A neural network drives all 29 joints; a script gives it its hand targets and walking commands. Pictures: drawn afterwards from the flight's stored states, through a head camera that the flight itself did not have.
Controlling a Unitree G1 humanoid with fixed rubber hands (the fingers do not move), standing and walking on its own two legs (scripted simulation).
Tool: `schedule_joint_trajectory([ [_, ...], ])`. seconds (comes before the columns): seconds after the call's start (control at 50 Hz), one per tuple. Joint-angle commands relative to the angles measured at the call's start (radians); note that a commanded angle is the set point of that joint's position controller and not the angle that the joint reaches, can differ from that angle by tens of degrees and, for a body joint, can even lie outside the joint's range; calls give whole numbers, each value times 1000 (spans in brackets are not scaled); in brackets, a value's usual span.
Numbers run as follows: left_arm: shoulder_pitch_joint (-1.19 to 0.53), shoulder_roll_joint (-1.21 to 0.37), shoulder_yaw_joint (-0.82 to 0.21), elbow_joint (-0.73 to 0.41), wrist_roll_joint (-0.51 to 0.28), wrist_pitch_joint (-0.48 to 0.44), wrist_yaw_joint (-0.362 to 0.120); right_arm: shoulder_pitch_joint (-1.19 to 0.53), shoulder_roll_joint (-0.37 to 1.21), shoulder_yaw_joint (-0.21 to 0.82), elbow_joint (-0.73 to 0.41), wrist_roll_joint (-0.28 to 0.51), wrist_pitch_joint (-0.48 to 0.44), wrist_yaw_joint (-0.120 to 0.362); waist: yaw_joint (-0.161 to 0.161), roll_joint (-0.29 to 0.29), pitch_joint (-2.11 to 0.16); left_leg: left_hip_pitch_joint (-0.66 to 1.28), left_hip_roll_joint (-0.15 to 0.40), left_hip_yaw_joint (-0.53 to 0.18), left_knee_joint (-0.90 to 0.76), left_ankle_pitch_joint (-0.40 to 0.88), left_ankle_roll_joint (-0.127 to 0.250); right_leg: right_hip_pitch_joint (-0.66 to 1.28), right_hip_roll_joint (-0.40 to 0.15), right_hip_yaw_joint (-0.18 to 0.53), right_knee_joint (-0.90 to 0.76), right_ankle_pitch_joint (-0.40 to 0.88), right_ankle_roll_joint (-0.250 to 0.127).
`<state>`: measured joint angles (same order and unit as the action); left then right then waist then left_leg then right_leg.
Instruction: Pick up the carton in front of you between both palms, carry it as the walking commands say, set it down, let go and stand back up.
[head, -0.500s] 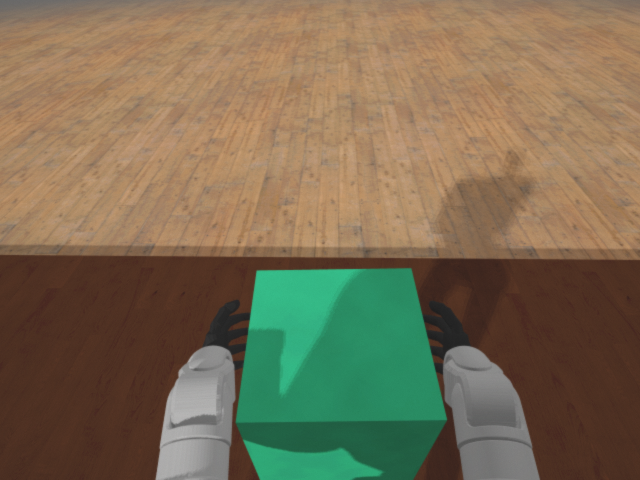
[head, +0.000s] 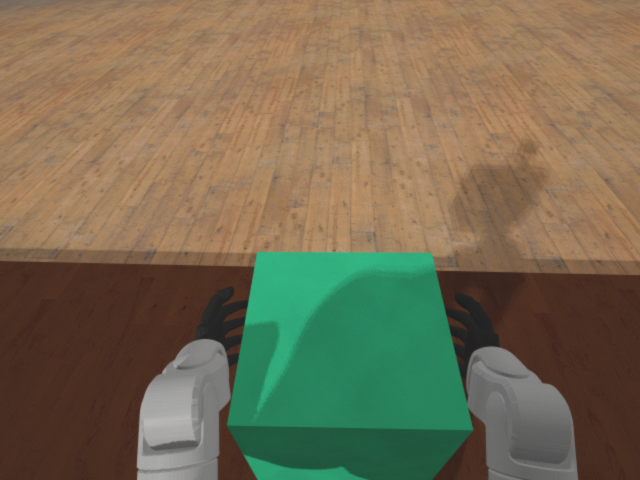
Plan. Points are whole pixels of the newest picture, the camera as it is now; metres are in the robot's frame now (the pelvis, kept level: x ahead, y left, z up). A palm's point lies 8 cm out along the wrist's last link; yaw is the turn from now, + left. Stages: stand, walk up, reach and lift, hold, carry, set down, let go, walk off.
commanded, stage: carry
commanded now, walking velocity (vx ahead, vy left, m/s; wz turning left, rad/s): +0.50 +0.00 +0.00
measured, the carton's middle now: (342, 377) +0.28 -0.01 +0.02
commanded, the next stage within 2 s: none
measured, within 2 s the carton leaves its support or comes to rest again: neither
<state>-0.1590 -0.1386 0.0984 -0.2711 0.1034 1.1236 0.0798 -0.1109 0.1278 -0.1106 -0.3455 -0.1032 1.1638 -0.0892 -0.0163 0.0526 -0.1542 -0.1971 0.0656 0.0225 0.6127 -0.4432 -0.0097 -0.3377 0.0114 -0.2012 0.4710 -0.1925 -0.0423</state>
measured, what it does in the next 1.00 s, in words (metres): walks ahead: left foot, then right foot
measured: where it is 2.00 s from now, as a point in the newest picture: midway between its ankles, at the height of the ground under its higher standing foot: (312, 280)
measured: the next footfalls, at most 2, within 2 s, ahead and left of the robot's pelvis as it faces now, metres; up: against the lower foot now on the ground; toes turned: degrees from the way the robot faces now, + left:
left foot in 0.34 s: +0.37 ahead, +0.13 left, +0.00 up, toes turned +12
right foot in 0.84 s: +0.72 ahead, -0.05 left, +0.00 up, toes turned -11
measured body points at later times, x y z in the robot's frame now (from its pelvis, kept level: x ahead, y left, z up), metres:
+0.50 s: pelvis +0.29 +0.06 +0.01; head +0.32 +0.07 +0.46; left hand +0.58 +0.20 +0.06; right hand +0.56 -0.10 +0.06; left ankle +0.33 +0.12 -0.73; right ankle +0.19 -0.07 -0.64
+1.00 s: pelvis +0.63 +0.01 +0.00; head +0.65 +0.01 +0.45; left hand +0.90 +0.18 +0.06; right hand +0.92 -0.12 +0.06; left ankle +0.51 +0.12 -0.63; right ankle +0.68 -0.05 -0.73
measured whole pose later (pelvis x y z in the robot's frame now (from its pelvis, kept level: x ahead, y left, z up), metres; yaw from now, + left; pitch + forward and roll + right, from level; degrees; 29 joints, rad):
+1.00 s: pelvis +0.63 +0.01 +0.00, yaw +3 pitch +4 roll +0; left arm -0.16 -0.13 0.11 -0.31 0.10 1.19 0.09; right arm -0.15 0.13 -0.11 -0.34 -0.11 1.22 -0.08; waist 0.02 0.01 -0.03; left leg -0.43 0.06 0.07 1.20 -0.34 0.03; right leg -0.35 -0.01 -0.26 0.46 -0.19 -0.10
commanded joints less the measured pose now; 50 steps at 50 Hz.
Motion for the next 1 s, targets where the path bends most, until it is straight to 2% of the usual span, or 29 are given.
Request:
schedule_joint_trajectory([
  [0.0, -382, -873, -675, -87, -344, 53, -219, -552, 836, 745, -121, 421, 37, 263, 44, -284, -181, -625, -17, 43, 425, -87, 25, 639, -473, 702, -246, -29, -207],
  [0.02, -413, -873, -677, -115, -355, 64, -214, -577, 832, 745, -119, 439, 46, 268, 45, -197, -155, -655, 22, 18, 497, -77, 38, 601, -458, 643, -226, 60, -212],
  [0.04, -441, -869, -679, -136, -366, 75, -212, -576, 836, 741, -110, 449, 52, 270, 42, -123, -154, -655, 49, 6, 503, -28, 41, 575, -431, 565, -227, 74, -189],
  [0.06, -467, -868, -686, -152, -379, 83, -211, -572, 839, 735, -102, 450, 57, 268, 40, -84, -151, -629, 64, 8, 444, 21, 37, 534, -402, 492, -255, 37, -155],
  [0.1, -492, -863, -697, -159, -409, 100, -217, -555, 845, 716, -75, 435, 64, 255, 41, -119, -130, -564, 45, 57, 311, 99, 14, 484, -337, 348, -292, 91, -113],
  [0.16, -479, -848, -702, -127, -431, 119, -233, -511, 841, 690, -36, 390, 74, 234, 38, -162, -92, -480, 10, 122, 113, 206, 2, 424, -281, 207, -290, 186, -93],
  [0.24, -479, -840, -697, -101, -434, 127, -248, -509, 840, 677, -24, 365, 82, 222, 39, -221, -50, -299, -30, 204, -65, 344, 22, 338, -255, 105, -252, 288, -55],
  [0.28, -493, -842, -697, -108, -435, 127, -251, -512, 850, 674, -21, 366, 80, 223, 23, -202, -84, -112, -61, 250, -118, 375, 38, 290, -238, 33, -109, 409, -22],
  [0.3, -495, -841, -697, -113, -433, 128, -252, -498, 851, 668, -14, 365, 78, 225, 11, -167, -136, 54, -97, 286, -131, 314, 44, 233, -201, -19, 39, 455, 0],
  [0.32, -493, -834, -695, -114, -427, 127, -253, -495, 853, 664, -12, 362, 76, 227, -5, -111, -201, 251, -39, 211, -128, 249, 46, 115, -173, -25, 227, 337, 26],
  [0.34, -501, -835, -696, -120, -426, 130, -255, -487, 843, 658, -5, 351, 75, 229, -12, 100, -262, 386, 244, -254, -286, -30, 128, -85, -94, -17, 524, 75, 73],
  [0.36, -511, -842, -701, -124, -429, 131, -256, -492, 861, 661, 9, 352, 66, 232, -6, 246, -282, 488, 398, -591, -437, -20, 237, -313, 7, 80, 737, -268, 74],
  [0.38, -520, -868, -704, -113, -422, 123, -258, -504, 892, 673, -13, 371, 61, 236, -3, 151, -258, 448, 393, -525, -418, 82, 235, -360, -71, 178, 837, -253, 40],
  [0.42, -518, -928, -710, -124, -422, 97, -261, -539, 964, 704, -52, 388, 37, 244, -2, -13, -232, 330, 325, -321, -387, 285, 182, -344, -148, 204, 802, -149, 16],
  [0.44, -507, -943, -718, -133, -417, 83, -260, -550, 990, 720, -71, 396, 25, 249, 2, -24, -225, 282, 296, -233, -399, 341, 151, -315, -164, 202, 734, -98, 16],
  [0.5, -453, -979, -735, -126, -398, 51, -246, -533, 986, 741, -100, 420, 8, 260, 4, 46, -237, 272, 239, -77, -405, 432, 130, -288, -133, 146, 608, -41, 30],
  [0.6, -377, -946, -736, -130, -353, 33, -222, -467, 919, 744, -109, 426, 3, 280, -1, 81, -164, 343, 198, 31, -411, 560, 135, -370, -105, 71, 352, 64, 43],
  [0.68, -369, -902, -730, -155, -362, 58, -221, -433, 864, 722, -111, 409, 22, 276, -5, 90, -64, 318, 171, 97, -412, 633, 131, -329, -77, 6, 150, 140, 30],
  [0.74, -387, -869, -723, -159, -377, 85, -229, -428, 835, 708, -101, 389, 41, 266, -8, 101, -16, 314, 175, 127, -394, 714, 119, -254, -60, -22, 66, 187, 4],
  [0.76, -392, -860, -720, -157, -383, 92, -233, -437, 828, 706, -101, 386, 47, 263, -3, 106, -22, 313, 174, 144, -353, 796, 108, -195, -50, -30, 50, 183, -6],
  [0.8, -380, -846, -708, -138, -385, 101, -238, -459, 814, 706, -104, 383, 57, 258, 22, 87, -90, 269, 136, 223, -136, 917, 69, 49, 21, -96, -12, 138, -12],
  [0.82, -384, -841, -699, -132, -385, 104, -241, -464, 805, 709, -101, 380, 62, 256, 34, 43, -153, 150, 102, 234, 37, 815, 43, 261, 9, -78, -13, 76, -10],
  [0.84, -379, -828, -689, -126, -379, 108, -243, -477, 804, 711, -102, 380, 67, 255, 47, -114, -219, -47, 65, 207, 294, 507, 14, 440, -219, 259, -79, -108, -47],
  [0.86, -390, -837, -686, -94, -382, 100, -250, -495, 813, 720, -124, 384, 73, 253, 52, -365, -275, -377, -79, 137, 576, 36, -21, 651, -458, 712, -200, -168, -205],
  [0.88, -377, -870, -692, -85, -397, 95, -253, -512, 832, 726, -106, 385, 68, 253, 48, -323, -255, -452, -55, 7, 713, -23, 10, 602, -442, 729, -251, -46, -221],
  [0.9, -392, -902, -697, -95, -403, 86, -256, -520, 866, 732, -102, 389, 58, 256, 42, -256, -246, -477, -6, -16, 751, 16, 35, 564, -411, 603, -222, 89, -202],
  [0.92, -428, -932, -709, -110, -410, 76, -257, -538, 896, 735, -98, 394, 46, 258, 37, -135, -247, -470, 31, -24, 719, 65, 48, 516, -388, 508, -201, 171, -171],
  [0.94, -466, -952, -723, -126, -419, 66, -258, -544, 922, 739, -88, 397, 33, 258, 32, -79, -230, -444, 54, -28, 657, 109, 50, 444, -369, 426, -204, 219, -143],
  [0.98, -500, -958, -745, -143, -434, 51, -258, -539, 942, 750, -73, 395, 10, 253, 29, -100, -237, -407, 51, -7, 559, 155, 48, 391, -333, 327, -221, 169, -115],
])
